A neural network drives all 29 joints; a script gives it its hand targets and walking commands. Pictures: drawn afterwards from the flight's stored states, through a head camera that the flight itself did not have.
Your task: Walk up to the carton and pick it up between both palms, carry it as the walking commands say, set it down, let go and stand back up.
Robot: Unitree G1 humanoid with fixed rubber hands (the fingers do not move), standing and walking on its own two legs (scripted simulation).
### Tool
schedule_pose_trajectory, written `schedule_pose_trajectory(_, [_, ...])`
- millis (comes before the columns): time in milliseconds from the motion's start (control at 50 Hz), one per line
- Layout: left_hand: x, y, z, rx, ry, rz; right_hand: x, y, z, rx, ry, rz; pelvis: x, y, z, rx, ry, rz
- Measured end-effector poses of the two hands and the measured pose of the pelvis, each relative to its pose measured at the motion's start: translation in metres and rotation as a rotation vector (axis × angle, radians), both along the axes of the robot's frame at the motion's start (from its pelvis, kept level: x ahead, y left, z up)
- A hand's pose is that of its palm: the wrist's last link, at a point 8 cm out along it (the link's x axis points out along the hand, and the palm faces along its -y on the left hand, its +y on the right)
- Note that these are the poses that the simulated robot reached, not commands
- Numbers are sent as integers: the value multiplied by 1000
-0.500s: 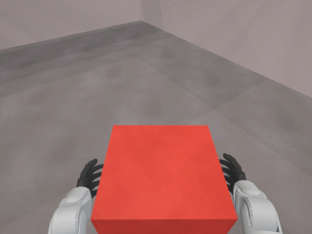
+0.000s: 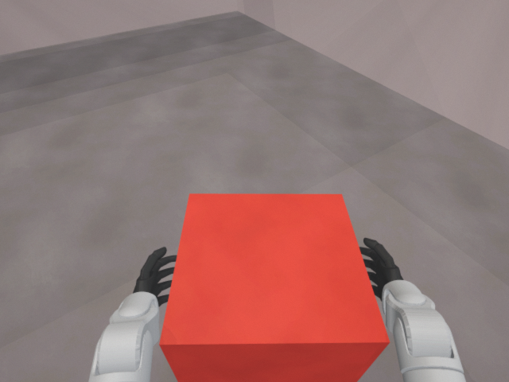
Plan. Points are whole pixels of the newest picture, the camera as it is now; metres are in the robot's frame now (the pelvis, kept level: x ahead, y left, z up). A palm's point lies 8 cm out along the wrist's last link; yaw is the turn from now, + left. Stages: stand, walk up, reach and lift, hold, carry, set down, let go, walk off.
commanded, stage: hold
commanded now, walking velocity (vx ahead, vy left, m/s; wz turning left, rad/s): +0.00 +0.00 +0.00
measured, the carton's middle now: (265, 297) +0.29 -0.03 -0.07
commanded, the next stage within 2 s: set down in 0.58 s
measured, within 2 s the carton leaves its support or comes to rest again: neither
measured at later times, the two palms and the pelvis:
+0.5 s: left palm (140, 293) +0.27 +0.17 +0.03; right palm (380, 278) +0.26 -0.20 +0.03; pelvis +0.01 -0.01 +0.00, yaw +1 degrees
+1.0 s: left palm (156, 292) +0.29 +0.16 -0.01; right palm (378, 279) +0.28 -0.22 +0.00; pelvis +0.00 -0.01 +0.00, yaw +0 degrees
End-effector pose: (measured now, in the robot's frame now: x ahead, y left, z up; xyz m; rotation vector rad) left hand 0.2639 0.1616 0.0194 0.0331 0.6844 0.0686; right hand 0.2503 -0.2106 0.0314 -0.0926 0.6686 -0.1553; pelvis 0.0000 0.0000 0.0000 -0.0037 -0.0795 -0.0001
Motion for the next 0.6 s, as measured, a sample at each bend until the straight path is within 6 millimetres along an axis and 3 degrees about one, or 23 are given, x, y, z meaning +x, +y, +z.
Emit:
schedule_pose_trajectory(160, [4,-4,3,-6,1,9,10,-4,1,17,1,3,0,-12,-1,9,-46,7])
schedule_pose_trajectory(320, [3,5,8,-9,-15,26,20,4,6,28,-13,22,6,-18,0,11,-42,22])
schedule_pose_trajectory(600, [1,7,10,0,-4,13,8,6,-1,51,-2,-9,5,-12,2,4,-34,16])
